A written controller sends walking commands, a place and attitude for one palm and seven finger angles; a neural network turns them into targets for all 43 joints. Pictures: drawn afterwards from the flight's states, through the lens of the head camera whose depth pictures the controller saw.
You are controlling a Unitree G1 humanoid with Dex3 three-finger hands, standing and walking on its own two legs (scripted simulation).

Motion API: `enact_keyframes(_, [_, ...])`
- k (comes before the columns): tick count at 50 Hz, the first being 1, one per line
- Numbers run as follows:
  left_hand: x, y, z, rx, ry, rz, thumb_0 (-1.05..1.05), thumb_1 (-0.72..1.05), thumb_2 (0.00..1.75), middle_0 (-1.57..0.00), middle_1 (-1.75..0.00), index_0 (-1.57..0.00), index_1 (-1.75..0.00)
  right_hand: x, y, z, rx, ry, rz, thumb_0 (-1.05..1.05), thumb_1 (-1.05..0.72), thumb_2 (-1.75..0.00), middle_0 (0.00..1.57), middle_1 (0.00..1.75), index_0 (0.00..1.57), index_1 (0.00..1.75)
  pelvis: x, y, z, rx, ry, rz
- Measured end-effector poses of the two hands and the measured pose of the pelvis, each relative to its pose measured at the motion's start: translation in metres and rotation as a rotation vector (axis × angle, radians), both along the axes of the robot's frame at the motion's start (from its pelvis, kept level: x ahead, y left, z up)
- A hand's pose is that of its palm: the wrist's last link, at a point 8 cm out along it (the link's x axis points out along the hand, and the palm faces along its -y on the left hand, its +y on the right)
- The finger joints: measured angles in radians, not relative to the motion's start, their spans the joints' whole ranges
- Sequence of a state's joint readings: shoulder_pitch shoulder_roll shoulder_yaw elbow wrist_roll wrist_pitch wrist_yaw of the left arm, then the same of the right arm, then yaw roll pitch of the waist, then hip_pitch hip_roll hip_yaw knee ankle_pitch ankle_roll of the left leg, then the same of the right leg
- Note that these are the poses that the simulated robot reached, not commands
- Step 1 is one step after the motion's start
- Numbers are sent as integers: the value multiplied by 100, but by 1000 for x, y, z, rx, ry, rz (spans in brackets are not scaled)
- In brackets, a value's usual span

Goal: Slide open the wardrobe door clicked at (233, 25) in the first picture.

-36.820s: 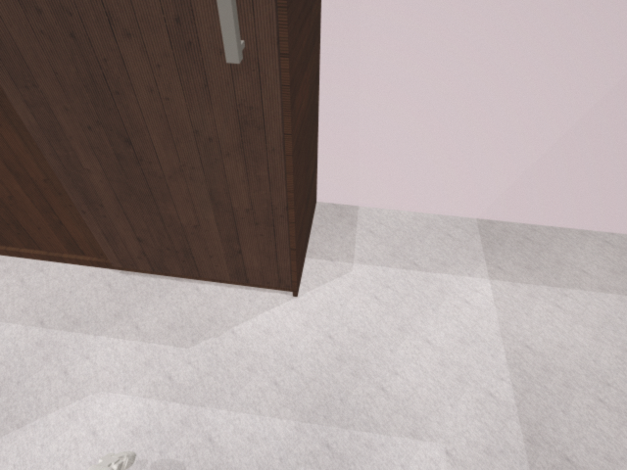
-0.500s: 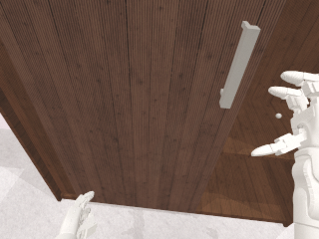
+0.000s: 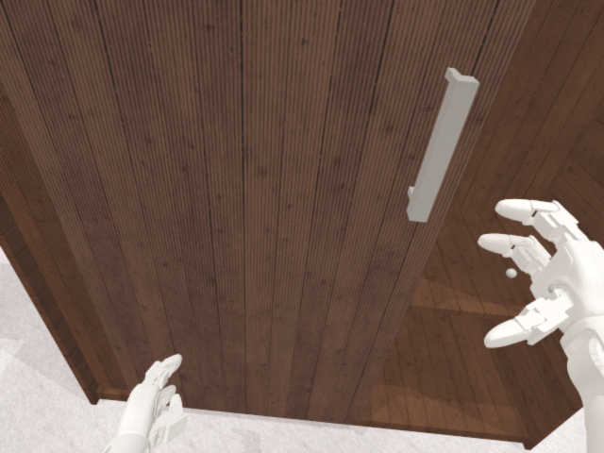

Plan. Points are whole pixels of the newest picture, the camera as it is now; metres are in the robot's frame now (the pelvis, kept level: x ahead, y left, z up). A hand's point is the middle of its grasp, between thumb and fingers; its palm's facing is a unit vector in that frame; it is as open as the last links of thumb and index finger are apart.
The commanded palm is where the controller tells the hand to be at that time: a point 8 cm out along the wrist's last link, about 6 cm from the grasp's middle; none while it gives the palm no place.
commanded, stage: draw the hand back to the body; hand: right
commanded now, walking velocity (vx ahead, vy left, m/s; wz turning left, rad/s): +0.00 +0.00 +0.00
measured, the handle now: (433, 148) +0.45 -0.19 +0.26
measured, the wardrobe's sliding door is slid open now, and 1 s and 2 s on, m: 0.56 0.56 0.56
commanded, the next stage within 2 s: step back with the hand held close in 1.32 s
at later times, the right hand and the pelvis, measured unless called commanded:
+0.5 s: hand (567, 328) +0.18 -0.25 +0.20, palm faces +0.46 +0.85 -0.25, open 13.1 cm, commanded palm +0.14 -0.28 +0.19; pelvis -0.03 +0.00 +0.00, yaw -1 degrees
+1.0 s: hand (568, 342) +0.19 -0.28 +0.16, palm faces +0.45 +0.82 -0.35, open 8.3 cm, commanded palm +0.15 -0.31 +0.17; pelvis +0.01 -0.02 +0.01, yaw +0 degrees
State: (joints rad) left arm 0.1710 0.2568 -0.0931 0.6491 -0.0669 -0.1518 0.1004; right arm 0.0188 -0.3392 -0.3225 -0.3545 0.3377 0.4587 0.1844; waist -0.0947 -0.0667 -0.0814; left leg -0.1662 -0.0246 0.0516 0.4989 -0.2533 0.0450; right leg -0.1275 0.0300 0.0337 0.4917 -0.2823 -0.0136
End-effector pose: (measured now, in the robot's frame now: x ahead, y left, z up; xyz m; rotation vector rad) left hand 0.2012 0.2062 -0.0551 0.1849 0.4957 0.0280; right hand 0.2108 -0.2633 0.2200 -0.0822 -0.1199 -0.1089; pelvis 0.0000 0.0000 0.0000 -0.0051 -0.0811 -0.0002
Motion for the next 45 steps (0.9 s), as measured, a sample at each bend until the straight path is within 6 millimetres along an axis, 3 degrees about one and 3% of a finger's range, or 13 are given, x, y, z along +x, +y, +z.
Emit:
enact_keyframes(6, [13, -5, 19, -4, -78, -37, 2, 91, 90, -20, -30, -20, -30, -28, -12, 9, 14, -66, -63, -1, 55, -19, 26, 115, 25, 115, -1, 0, -1, 0, -18, -2])
enact_keyframes(13, [9, -10, 24, 9, -93, -61, 1, 91, 90, -20, -30, -20, -30, -49, -16, -13, 31, 13, -85, -1, 52, -21, 25, 113, 25, 113, -15, 1, -2, 3, -42, -16])
enact_keyframes(21, [-28, -8, 4, 38, 11, -77, 1, 91, 90, -20, -30, -20, -30, -65, -27, -10, -207, -163, -320, -1, 33, -30, 25, 102, 25, 102, -29, 4, -1, 7, -32, -16])
enact_keyframes(27, [-60, -1, -23, 36, 143, -23, 1, 90, 90, -20, -30, -21, -30, -70, -25, -19, -254, -177, -337, -1, 13, -40, 24, 90, 24, 90, -25, -2, 2, 6, -33, -10])
enact_keyframes(32, [-72, 5, -30, 45, 201, 26, 2, 90, 90, -20, -30, -21, -30, -63, -30, -27, -285, -156, -326, 0, -4, -48, 24, 80, 24, 80, -18, -5, 4, 6, -32, -3])
enact_keyframes(37, [-65, 10, -26, 54, 188, 56, 2, 91, 90, -20, -30, -21, -30, -58, -37, -31, -311, -131, -324, 0, -22, -57, 23, 69, 23, 70, -10, -10, 5, 7, -28, 9])
enact_keyframes(45, [-31, 7, -11, 68, 129, 52, 2, 91, 90, -20, -30, -20, -30, -58, -47, -41, -320, -73, -329, 1, -51, -71, 22, 52, 22, 53, 3, -17, 7, 9, -17, 12])
